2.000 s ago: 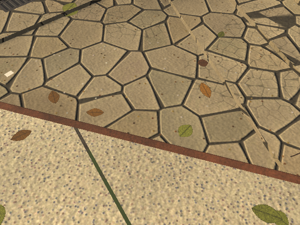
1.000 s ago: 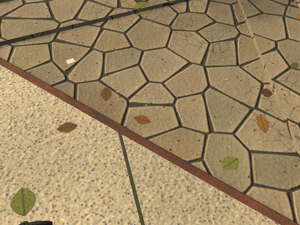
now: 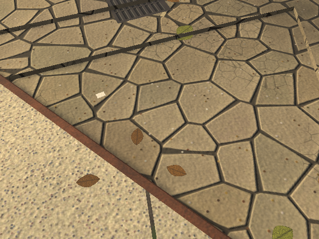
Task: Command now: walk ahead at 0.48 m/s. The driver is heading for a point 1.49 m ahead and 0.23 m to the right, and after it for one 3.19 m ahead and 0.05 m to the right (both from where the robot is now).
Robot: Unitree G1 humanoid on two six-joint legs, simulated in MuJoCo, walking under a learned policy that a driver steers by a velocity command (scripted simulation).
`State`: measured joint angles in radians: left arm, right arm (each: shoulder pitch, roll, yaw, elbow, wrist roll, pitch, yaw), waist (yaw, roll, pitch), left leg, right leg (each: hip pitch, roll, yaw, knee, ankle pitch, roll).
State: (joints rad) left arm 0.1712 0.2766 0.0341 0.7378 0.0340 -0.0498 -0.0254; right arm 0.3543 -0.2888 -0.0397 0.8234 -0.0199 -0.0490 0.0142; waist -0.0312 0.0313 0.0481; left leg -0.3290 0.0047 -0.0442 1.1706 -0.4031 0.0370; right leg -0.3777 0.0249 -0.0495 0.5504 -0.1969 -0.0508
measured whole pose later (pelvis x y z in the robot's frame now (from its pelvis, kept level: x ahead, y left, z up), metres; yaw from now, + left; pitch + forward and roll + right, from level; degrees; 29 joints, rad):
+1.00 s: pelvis +0.49 -0.01 +0.01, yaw -1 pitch -2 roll +0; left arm 0.36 0.26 0.03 0.90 0.01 -0.07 -0.02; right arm 0.25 -0.26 -0.04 0.90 -0.02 -0.01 0.01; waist 0.01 0.03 0.04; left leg -0.50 0.05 -0.03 1.09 -0.25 0.05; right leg -0.11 0.09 -0.09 0.37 -0.24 -0.12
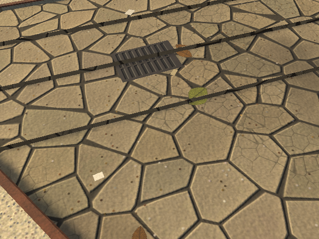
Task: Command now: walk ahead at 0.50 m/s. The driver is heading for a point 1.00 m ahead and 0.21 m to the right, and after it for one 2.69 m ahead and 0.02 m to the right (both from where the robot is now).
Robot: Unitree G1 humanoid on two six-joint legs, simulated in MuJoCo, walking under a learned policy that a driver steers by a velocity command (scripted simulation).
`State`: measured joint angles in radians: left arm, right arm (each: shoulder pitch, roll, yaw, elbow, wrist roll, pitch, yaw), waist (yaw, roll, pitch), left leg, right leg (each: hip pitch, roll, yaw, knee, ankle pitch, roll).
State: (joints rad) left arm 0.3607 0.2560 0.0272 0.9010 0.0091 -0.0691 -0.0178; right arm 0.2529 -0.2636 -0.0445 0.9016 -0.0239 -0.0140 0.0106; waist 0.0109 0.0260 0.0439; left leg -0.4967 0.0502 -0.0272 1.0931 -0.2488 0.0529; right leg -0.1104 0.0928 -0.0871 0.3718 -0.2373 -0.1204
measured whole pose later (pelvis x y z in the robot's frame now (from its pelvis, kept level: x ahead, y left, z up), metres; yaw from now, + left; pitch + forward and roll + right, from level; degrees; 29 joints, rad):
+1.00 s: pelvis +0.61 -0.02 -0.18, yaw -14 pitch +3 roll +3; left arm 0.04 0.25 0.07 0.75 -0.02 -0.04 -0.04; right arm 0.30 -0.29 -0.08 0.95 0.01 -0.05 -0.03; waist -0.03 0.00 0.01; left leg -0.05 0.10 0.21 0.65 -0.47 -0.05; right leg -0.56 -0.03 -0.03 0.68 -0.17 -0.09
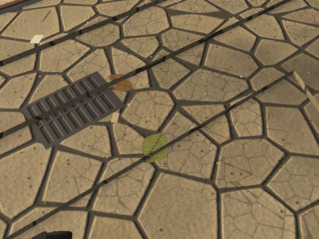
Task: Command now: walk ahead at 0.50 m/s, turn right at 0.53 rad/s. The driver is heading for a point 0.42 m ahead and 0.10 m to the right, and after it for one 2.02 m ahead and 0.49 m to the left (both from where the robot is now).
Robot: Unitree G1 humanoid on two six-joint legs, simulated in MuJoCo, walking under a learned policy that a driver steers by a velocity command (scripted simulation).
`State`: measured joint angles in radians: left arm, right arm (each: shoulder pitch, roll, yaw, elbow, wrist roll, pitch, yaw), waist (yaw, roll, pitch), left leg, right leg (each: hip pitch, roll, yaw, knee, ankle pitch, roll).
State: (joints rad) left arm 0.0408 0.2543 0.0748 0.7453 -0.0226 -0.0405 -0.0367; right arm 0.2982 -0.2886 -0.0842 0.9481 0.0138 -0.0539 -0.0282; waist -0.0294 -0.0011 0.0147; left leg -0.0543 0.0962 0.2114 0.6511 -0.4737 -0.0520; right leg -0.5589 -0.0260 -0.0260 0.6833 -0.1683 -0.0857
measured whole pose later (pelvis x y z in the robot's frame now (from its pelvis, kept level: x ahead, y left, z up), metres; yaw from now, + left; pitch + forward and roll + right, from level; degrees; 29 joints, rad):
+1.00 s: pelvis +0.37 -0.04 +0.03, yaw +0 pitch +2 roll +1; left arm 0.13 0.26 0.06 0.71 0.03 -0.02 0.04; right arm 0.17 -0.33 -0.09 0.81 0.02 0.02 -0.03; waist -0.03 0.04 0.03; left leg -0.47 -0.11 -0.13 0.92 -0.49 -0.03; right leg -0.29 0.01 0.04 0.45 -0.20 -0.01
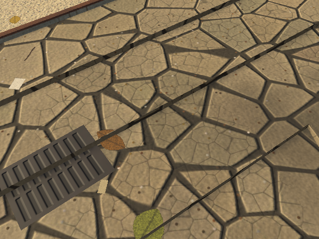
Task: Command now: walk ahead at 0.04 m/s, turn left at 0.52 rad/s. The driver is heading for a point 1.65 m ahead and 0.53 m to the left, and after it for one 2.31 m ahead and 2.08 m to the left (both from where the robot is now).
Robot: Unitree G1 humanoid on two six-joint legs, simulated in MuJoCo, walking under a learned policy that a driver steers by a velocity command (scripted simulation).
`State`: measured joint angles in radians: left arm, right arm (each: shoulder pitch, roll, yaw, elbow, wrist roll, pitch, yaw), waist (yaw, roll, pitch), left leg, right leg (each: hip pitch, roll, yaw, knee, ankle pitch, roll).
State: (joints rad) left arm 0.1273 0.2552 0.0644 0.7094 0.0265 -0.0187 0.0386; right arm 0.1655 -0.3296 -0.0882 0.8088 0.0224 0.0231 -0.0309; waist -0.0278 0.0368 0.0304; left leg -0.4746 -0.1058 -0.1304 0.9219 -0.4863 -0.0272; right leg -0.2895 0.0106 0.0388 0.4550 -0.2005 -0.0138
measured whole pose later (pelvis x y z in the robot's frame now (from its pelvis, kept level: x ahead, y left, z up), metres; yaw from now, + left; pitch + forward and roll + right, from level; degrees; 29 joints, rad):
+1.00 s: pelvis +0.03 +0.04 +0.00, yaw +25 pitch +0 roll +0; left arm 0.22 0.25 0.03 0.76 0.00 -0.03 0.02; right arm 0.20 -0.29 -0.04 0.76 0.01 0.01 -0.01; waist 0.00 0.02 0.00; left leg -0.31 -0.04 -0.04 0.71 -0.44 0.00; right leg -0.19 0.00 0.03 0.47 -0.28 -0.01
